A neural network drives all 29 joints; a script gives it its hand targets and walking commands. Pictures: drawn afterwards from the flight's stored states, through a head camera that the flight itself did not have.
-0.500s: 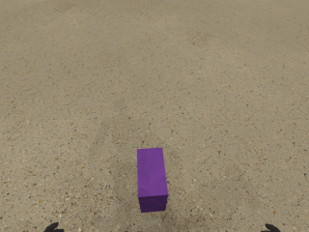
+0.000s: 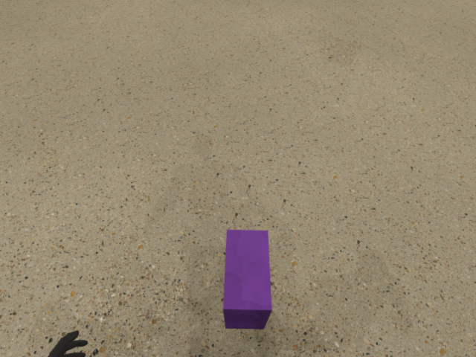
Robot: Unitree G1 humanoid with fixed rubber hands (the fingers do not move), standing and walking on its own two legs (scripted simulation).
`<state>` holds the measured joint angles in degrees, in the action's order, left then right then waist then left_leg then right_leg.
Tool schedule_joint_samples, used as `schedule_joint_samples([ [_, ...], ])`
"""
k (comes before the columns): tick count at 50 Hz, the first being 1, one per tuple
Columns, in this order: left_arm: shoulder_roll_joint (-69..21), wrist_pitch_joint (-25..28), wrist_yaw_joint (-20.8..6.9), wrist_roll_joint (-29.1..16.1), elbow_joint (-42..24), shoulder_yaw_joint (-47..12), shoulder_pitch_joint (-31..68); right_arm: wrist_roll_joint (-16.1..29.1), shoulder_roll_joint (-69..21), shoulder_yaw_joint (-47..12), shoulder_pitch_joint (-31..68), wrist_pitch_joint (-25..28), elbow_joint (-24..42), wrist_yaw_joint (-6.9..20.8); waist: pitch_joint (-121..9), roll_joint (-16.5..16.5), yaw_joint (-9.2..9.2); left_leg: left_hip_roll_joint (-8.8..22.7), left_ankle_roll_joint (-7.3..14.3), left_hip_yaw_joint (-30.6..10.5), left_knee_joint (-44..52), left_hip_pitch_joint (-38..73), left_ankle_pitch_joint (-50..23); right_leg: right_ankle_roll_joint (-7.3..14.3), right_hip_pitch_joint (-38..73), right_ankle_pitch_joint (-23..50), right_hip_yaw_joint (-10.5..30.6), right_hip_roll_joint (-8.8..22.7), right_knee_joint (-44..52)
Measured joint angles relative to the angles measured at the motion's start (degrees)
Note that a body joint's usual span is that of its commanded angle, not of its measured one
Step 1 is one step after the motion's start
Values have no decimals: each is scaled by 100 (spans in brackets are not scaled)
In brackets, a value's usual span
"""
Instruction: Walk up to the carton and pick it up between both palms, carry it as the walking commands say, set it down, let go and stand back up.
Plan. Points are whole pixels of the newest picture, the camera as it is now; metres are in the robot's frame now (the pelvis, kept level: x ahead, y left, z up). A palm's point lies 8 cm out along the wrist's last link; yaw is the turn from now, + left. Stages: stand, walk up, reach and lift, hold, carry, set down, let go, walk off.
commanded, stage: walk up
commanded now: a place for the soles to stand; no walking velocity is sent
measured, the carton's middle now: (245, 281) +0.43 -0.03 -0.61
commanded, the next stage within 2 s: stand in 0.70 s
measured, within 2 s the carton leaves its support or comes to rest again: neither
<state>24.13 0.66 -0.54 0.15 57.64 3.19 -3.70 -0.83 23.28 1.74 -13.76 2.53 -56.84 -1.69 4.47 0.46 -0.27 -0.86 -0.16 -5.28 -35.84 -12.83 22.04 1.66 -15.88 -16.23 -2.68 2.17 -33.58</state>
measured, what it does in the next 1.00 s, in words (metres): stands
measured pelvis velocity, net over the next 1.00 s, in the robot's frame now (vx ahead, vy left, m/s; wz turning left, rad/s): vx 0.00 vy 0.00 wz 0.07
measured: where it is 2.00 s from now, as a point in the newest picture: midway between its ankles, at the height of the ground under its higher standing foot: outside the picture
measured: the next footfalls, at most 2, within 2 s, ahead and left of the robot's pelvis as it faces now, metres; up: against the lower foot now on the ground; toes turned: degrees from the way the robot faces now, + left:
none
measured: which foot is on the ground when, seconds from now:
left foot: down 0.00-1.00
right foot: down 0.00-1.00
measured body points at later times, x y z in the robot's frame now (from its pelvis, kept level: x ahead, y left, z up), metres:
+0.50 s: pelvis +0.01 +0.00 +0.02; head +0.03 +0.01 +0.46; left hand +0.12 +0.32 -0.11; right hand +0.18 -0.30 -0.09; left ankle -0.01 +0.12 -0.73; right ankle +0.01 -0.13 -0.73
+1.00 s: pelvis +0.00 +0.00 +0.02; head +0.02 +0.01 +0.47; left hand +0.08 +0.32 -0.11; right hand +0.13 -0.30 -0.10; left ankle -0.01 +0.12 -0.73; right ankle +0.01 -0.13 -0.73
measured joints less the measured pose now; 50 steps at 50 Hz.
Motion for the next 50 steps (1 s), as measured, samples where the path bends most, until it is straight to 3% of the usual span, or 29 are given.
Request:
schedule_joint_samples([
  [1,-65,27,13,30,6,6,17,47,24,-14,42,-33,1,-15,52,-64,-24,10,-13,-44,-154,-33,9,-55,73,274,-53,-10,56],
  [4,-235,21,13,26,7,-19,7,84,51,-25,176,-79,27,-56,71,-147,-71,35,63,204,-236,-125,186,-132,212,-111,-147,68,51],
  [5,-273,-15,9,21,-1,-34,11,71,60,-23,215,-60,27,-52,60,-164,-82,46,83,280,5,-88,-140,-183,235,-200,-177,103,34],
  [6,-300,-47,10,3,-7,-49,31,53,70,-17,255,-32,10,-40,55,-187,-78,58,83,295,168,-39,-481,-231,252,-265,-213,123,-1],
  [9,-321,-110,18,-54,7,-47,104,30,3,-29,420,20,-75,-17,26,-135,6,37,24,280,244,61,-272,-324,335,-297,-240,157,44],
  [25,-300,-119,-5,-9,378,-66,265,16,-142,-79,1132,-66,-120,29,-134,-23,143,57,20,188,969,384,-635,-312,810,247,-362,104,1029],
  [50,-298,-107,-58,48,627,-11,12,-5,-202,-78,776,-87,-351,69,-176,-67,67,26,23,144,1306,446,-919,-325,912,532,-414,123,1405],
])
